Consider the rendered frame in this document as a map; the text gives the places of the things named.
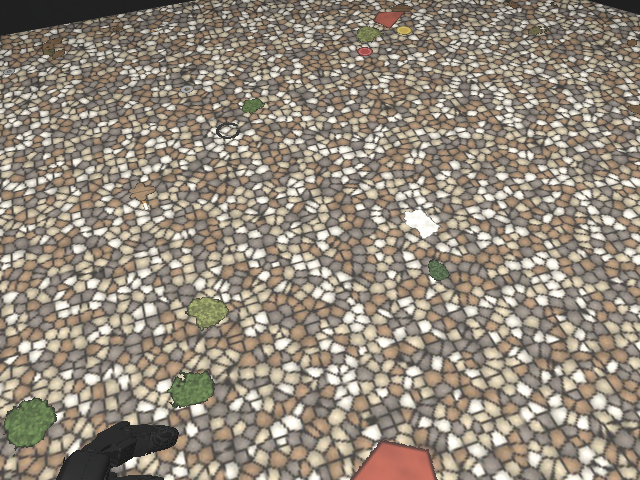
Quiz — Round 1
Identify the left robot hand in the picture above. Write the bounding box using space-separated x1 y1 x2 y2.
56 421 179 480

